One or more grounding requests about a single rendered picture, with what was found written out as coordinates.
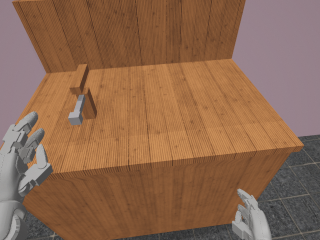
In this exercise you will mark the left robot hand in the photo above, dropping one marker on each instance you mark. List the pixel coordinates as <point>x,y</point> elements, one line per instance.
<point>17,151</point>

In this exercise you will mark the tap lever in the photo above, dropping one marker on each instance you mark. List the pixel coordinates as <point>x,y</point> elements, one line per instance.
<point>75,117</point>

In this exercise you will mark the right robot hand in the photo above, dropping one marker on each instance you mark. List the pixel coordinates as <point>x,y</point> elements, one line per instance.
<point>256,226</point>

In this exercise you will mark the counter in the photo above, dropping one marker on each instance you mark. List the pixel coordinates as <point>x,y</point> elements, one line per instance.
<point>171,129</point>

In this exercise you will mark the left robot forearm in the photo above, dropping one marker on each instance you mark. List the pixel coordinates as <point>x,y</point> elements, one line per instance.
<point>12,225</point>

